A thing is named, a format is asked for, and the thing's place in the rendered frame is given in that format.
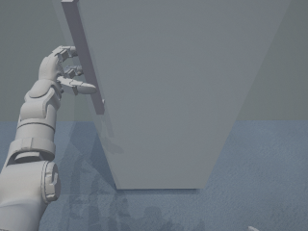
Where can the handle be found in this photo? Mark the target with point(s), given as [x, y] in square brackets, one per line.
[76, 29]

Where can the robot left upper arm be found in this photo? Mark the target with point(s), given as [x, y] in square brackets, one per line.
[25, 191]

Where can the robot left forearm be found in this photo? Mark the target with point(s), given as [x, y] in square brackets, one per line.
[36, 126]

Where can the robot left hand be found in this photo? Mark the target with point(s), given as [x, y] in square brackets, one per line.
[52, 69]

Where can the fridge door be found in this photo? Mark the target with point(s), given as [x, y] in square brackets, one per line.
[174, 75]

